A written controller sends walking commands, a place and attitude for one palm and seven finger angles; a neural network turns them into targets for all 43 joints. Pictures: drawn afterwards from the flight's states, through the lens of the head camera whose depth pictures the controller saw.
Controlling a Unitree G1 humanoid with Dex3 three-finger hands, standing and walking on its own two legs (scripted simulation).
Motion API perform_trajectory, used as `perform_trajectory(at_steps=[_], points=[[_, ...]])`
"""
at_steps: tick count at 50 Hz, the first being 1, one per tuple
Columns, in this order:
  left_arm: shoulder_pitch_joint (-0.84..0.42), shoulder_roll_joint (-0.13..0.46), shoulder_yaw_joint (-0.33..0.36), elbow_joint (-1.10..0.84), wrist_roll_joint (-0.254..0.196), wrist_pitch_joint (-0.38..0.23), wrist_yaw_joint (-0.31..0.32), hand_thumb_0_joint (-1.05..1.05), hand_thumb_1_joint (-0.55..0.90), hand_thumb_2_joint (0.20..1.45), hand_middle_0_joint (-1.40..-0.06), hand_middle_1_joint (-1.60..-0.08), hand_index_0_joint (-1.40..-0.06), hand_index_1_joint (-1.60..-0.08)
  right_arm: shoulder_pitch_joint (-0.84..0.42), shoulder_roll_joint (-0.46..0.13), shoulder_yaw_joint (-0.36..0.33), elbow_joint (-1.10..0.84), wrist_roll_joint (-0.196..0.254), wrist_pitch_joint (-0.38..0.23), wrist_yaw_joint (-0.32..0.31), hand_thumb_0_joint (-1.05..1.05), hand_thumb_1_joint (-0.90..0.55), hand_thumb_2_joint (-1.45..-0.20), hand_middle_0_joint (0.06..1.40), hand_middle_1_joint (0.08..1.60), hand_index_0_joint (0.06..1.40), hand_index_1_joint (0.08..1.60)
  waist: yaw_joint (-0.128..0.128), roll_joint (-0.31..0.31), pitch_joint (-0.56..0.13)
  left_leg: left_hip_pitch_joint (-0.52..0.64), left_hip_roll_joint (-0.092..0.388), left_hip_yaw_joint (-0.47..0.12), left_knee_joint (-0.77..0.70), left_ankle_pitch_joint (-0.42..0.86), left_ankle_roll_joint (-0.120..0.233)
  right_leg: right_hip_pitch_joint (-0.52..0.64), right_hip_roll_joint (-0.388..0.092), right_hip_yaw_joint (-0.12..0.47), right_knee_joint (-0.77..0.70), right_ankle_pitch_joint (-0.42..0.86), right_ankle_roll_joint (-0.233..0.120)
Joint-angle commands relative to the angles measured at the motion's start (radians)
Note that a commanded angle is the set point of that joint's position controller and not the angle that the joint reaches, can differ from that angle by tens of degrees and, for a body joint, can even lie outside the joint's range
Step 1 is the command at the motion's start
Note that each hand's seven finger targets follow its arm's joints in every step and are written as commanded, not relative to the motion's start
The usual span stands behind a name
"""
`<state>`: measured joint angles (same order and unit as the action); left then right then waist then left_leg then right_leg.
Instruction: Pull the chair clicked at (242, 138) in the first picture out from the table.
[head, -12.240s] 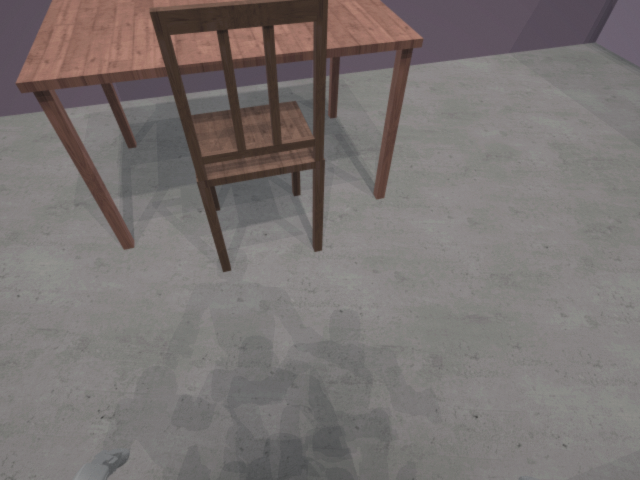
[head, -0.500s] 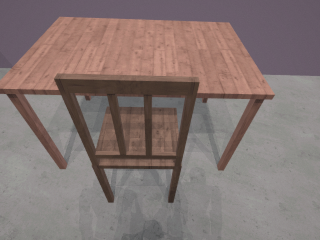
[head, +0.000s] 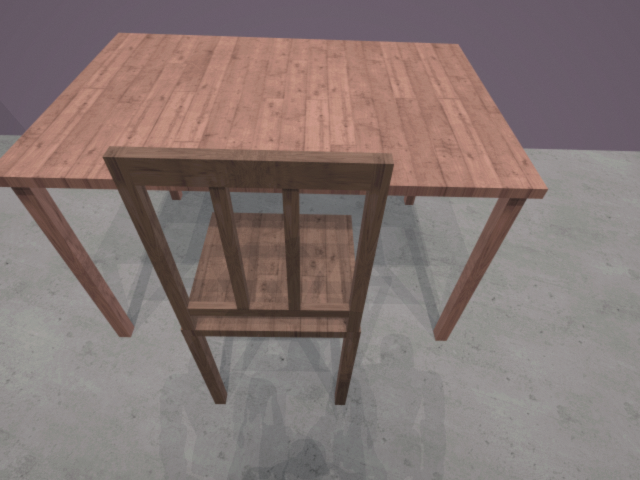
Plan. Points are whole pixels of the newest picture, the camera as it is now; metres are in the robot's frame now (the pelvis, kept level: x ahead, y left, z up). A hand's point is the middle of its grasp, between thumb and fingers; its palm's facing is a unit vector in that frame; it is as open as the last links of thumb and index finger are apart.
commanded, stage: shuffle to correct the standing spot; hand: left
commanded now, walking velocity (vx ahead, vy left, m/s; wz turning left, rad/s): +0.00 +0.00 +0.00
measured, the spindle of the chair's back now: (233, 254) +0.49 +0.19 -0.06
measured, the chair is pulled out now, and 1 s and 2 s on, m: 0.00 0.00 0.00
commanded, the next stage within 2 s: come to a stop and stand still in 0.28 s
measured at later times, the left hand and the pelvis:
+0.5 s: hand out of the picture -0.02 +0.12 -0.19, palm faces +0.15 -0.98 -0.16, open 7.4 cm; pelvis +0.06 -0.02 -0.02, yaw +3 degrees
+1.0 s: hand out of the picture +0.06 +0.20 -0.18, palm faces +0.05 -0.96 -0.28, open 7.4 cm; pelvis +0.05 +0.00 -0.02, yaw +2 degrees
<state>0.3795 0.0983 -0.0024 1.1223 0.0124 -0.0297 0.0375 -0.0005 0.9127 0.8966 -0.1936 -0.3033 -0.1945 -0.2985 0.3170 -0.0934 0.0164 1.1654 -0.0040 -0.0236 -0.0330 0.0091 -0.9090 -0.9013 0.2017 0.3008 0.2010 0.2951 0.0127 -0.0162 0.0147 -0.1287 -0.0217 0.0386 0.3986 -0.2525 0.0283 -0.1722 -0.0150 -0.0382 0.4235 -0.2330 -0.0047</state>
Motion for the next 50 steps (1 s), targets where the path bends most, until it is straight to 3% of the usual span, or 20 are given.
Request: perform_trajectory(at_steps=[1,8,13,16,18,21,23,25,27,28,30,32,37,41,42,43,44,45,46,50], points=[[0.107,0.072,0.008,-0.010,0.001,-0.008,0.005,0.000,0.900,0.900,-0.200,-0.300,-0.200,-0.300,0.082,-0.080,-0.015,-0.013,0.002,-0.013,-0.007,0.000,-0.900,-0.900,0.200,0.300,0.200,0.300,0.000,0.010,0.084,-0.058,0.101,-0.102,-0.087,0.127,0.005,-0.032,-0.085,0.086,-0.080,0.124,-0.034],[0.097,0.083,0.025,-0.031,0.015,0.010,-0.007,0.000,0.900,0.900,-0.200,-0.300,-0.200,-0.300,0.093,-0.096,-0.035,-0.016,-0.007,0.009,0.001,0.000,-0.900,-0.900,0.200,0.300,0.200,0.300,-0.003,0.028,0.160,-0.175,0.105,-0.158,-0.124,-0.291,0.037,-0.106,-0.056,0.046,-0.037,-0.239,-0.035],[0.118,0.060,0.029,-0.037,0.018,0.004,-0.015,0.000,0.900,0.900,-0.200,-0.300,-0.200,-0.300,0.105,-0.101,-0.046,-0.029,-0.007,0.002,0.002,0.000,-0.900,-0.900,0.200,0.300,0.200,0.300,0.001,0.058,0.183,-0.214,0.142,-0.223,-0.154,-0.354,0.071,-0.112,-0.035,0.017,0.037,-0.190,-0.042],[0.142,0.053,0.030,-0.025,0.015,-0.011,-0.013,0.000,0.900,0.900,-0.200,-0.300,-0.200,-0.300,0.111,-0.091,-0.046,-0.031,-0.006,-0.013,-0.002,0.000,-0.900,-0.900,0.200,0.300,0.200,0.300,0.005,0.048,0.136,-0.167,0.131,-0.191,-0.073,-0.150,0.073,-0.077,-0.051,0.030,0.043,-0.077,-0.056],[0.179,0.070,0.036,-0.009,0.011,-0.020,-0.010,0.000,0.900,0.900,-0.200,-0.300,-0.200,-0.300,0.101,-0.075,-0.042,-0.036,-0.003,-0.020,-0.004,0.000,-0.900,-0.900,0.200,0.300,0.200,0.300,0.013,-0.038,0.105,-0.179,0.085,-0.103,0.046,0.015,0.055,0.001,-0.086,0.075,0.010,0.029,-0.074],[0.248,0.115,0.052,0.021,0.004,-0.025,0.007,0.000,0.900,0.900,-0.200,-0.300,-0.200,-0.300,0.062,-0.041,-0.033,-0.056,-0.010,-0.025,-0.010,0.000,-0.900,-0.900,0.200,0.300,0.200,0.300,0.033,-0.179,0.048,-0.317,0.025,0.022,0.254,-0.087,0.004,0.196,-0.230,0.197,-0.003,0.530,-0.143],[0.225,0.093,0.039,0.017,0.005,-0.024,0.017,0.000,0.900,0.900,-0.200,-0.300,-0.200,-0.300,0.046,-0.028,-0.025,-0.056,-0.003,-0.016,-0.019,0.000,-0.900,-0.900,0.200,0.300,0.200,0.300,0.023,-0.133,0.045,-0.290,0.048,-0.003,0.228,-0.151,-0.008,0.199,-0.239,0.162,0.049,0.883,-0.149],[0.164,0.084,0.028,0.000,0.000,-0.021,0.020,0.000,0.900,0.900,-0.200,-0.300,-0.200,-0.300,0.102,-0.032,-0.021,-0.026,0.004,-0.018,-0.023,0.000,-0.900,-0.900,0.200,0.300,0.200,0.300,-0.024,-0.055,0.004,-0.096,0.065,-0.015,0.029,0.168,-0.003,0.113,-0.171,0.065,0.142,0.977,-0.090],[0.127,0.074,0.025,-0.028,-0.007,-0.016,0.023,0.000,0.900,0.900,-0.200,-0.300,-0.200,-0.300,0.176,-0.102,-0.038,0.001,-0.001,-0.024,-0.033,0.000,-0.900,-0.900,0.200,0.300,0.200,0.300,-0.040,0.076,-0.064,0.113,0.135,-0.053,0.134,0.806,0.025,-0.003,-0.089,0.004,0.203,0.656,-0.043],[0.113,0.074,0.029,-0.036,-0.008,-0.011,0.028,0.000,0.900,0.900,-0.200,-0.300,-0.200,-0.300,0.170,-0.107,-0.038,0.002,0.006,-0.017,-0.040,0.000,-0.900,-0.900,0.200,0.300,0.200,0.300,-0.033,0.141,-0.029,0.146,0.170,-0.076,0.132,0.994,0.039,-0.053,-0.071,0.000,0.178,0.442,-0.033],[0.106,0.081,0.033,-0.041,-0.002,0.006,0.029,0.000,0.900,0.900,-0.200,-0.300,-0.200,-0.300,0.119,-0.119,-0.038,-0.008,0.008,-0.006,-0.040,0.000,-0.900,-0.900,0.200,0.300,0.200,0.300,-0.014,0.152,0.022,0.147,0.202,-0.111,0.117,1.086,0.050,-0.098,-0.054,-0.004,0.133,0.136,-0.021],[0.094,0.082,0.039,-0.045,0.001,0.013,0.027,0.000,0.900,0.900,-0.200,-0.300,-0.200,-0.300,0.077,-0.125,-0.044,-0.033,0.007,-0.001,-0.039,0.000,-0.900,-0.900,0.200,0.300,0.200,0.300,-0.001,0.119,0.069,0.108,0.190,-0.110,0.098,1.000,0.049,-0.095,-0.056,0.004,0.093,0.126,-0.012],[0.133,0.155,0.059,-0.044,0.009,0.006,0.027,0.000,0.900,0.900,-0.200,-0.300,-0.200,-0.300,0.034,-0.110,-0.064,-0.098,0.001,0.018,-0.031,0.000,-0.900,-0.900,0.200,0.300,0.200,0.300,0.012,-0.079,0.008,-0.075,0.070,-0.016,0.174,0.415,-0.016,0.088,-0.177,0.082,0.128,0.930,-0.056],[0.114,0.169,0.059,-0.069,0.019,0.013,0.027,0.000,0.900,0.900,-0.200,-0.300,-0.200,-0.300,-0.044,-0.085,-0.064,-0.135,0.002,0.026,-0.020,0.000,-0.900,-0.900,0.200,0.300,0.200,0.300,0.035,-0.166,-0.012,-0.219,0.013,-0.005,0.216,-0.148,-0.031,0.167,-0.266,0.158,0.115,1.025,-0.157],[0.095,0.170,0.059,-0.083,0.020,0.014,0.027,0.000,0.900,0.900,-0.200,-0.300,-0.200,-0.300,-0.047,-0.084,-0.061,-0.139,0.002,0.027,-0.018,0.000,-0.900,-0.900,0.200,0.300,0.200,0.300,0.030,-0.150,-0.020,-0.209,0.012,-0.010,0.192,-0.156,-0.030,0.160,-0.260,0.159,0.117,0.988,-0.166],[0.010,0.301,0.033,-0.168,0.022,0.001,0.022,0.000,0.900,0.900,-0.200,-0.300,-0.200,-0.300,-0.124,-0.191,-0.063,-0.244,-0.017,0.015,-0.009,0.000,-0.900,-0.900,0.200,0.300,0.200,0.300,-0.038,0.017,0.039,-0.194,0.000,-0.045,0.061,0.179,-0.007,0.132,-0.175,0.165,0.213,1.044,-0.092],[-0.024,0.226,0.042,-0.200,-0.001,0.015,0.034,0.000,0.900,0.900,-0.200,-0.300,-0.200,-0.300,-0.062,-0.134,-0.078,-0.210,-0.008,-0.001,0.001,0.000,-0.900,-0.900,0.200,0.300,0.200,0.300,-0.029,0.038,-0.062,-0.075,0.073,-0.049,0.080,0.335,0.011,0.020,-0.140,0.103,0.215,0.547,-0.053],[-0.034,0.178,0.027,-0.204,-0.002,0.013,0.033,0.000,0.900,0.900,-0.200,-0.300,-0.200,-0.300,-0.080,-0.152,-0.079,-0.202,-0.013,-0.005,-0.001,0.000,-0.900,-0.900,0.200,0.300,0.200,0.300,-0.016,0.111,-0.105,0.019,0.127,-0.112,0.115,0.537,0.024,-0.044,-0.087,0.069,0.170,0.319,-0.044],[-0.035,0.193,0.028,-0.217,0.000,0.010,0.031,0.000,0.900,0.900,-0.200,-0.300,-0.200,-0.300,-0.081,-0.193,-0.079,-0.223,-0.009,0.001,0.003,0.000,-0.900,-0.900,0.200,0.300,0.200,0.300,-0.011,0.062,-0.117,0.019,0.152,-0.139,0.131,0.541,0.029,-0.042,-0.065,0.067,0.110,0.206,-0.042],[-0.043,0.208,0.037,-0.213,-0.002,0.007,0.034,0.000,0.900,0.900,-0.200,-0.300,-0.200,-0.300,-0.112,-0.199,-0.079,-0.244,-0.008,0.010,0.008,0.000,-0.900,-0.900,0.200,0.300,0.200,0.300,-0.016,0.002,-0.112,-0.005,0.113,-0.101,0.182,0.541,0.015,0.017,-0.091,0.072,0.108,0.410,-0.052]])
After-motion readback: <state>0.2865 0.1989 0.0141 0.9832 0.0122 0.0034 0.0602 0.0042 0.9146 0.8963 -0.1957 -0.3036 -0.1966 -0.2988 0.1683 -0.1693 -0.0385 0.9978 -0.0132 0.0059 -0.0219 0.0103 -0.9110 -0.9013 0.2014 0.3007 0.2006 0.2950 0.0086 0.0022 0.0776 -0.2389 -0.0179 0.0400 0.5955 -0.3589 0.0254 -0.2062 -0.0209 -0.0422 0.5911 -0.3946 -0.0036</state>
